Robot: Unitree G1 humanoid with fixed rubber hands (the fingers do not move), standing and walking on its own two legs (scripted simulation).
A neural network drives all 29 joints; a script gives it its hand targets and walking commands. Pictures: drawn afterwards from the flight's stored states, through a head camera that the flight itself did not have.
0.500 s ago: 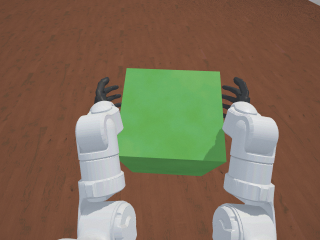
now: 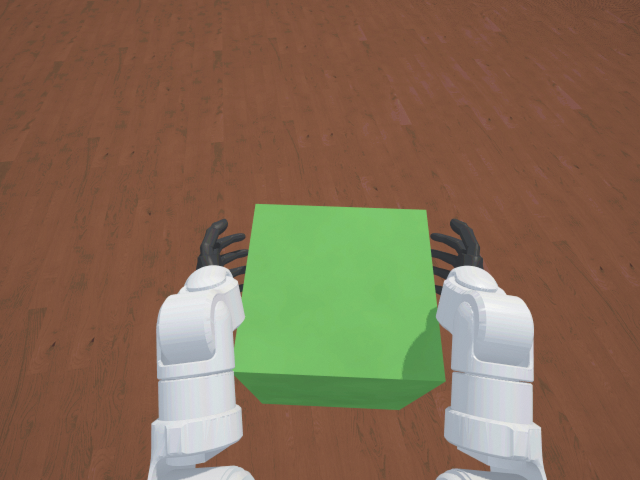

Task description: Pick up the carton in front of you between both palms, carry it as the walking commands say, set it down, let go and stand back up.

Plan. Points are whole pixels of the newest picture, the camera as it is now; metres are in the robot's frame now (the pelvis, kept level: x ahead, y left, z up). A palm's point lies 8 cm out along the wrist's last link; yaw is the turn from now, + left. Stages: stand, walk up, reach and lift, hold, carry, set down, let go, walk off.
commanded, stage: carry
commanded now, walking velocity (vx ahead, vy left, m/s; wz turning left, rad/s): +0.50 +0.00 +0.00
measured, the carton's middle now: (334, 317) +0.33 +0.00 -0.02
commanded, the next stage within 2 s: none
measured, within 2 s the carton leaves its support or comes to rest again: neither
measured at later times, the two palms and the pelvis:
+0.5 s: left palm (257, 131) +0.59 +0.13 +0.10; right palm (437, 128) +0.61 -0.16 +0.10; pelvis +0.34 -0.03 +0.00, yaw +4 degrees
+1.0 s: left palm (249, 43) +0.92 +0.19 +0.09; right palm (382, 41) +0.92 -0.10 +0.09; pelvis +0.65 +0.04 +0.00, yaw +0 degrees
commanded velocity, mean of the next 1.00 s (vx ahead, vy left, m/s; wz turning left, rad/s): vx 0.50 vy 0.00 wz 0.00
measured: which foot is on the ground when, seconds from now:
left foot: down 0.00-0.42, up 0.44-0.86, down 0.88-1.00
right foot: up 0.00-0.36, down 0.38-0.92, up 0.94-1.00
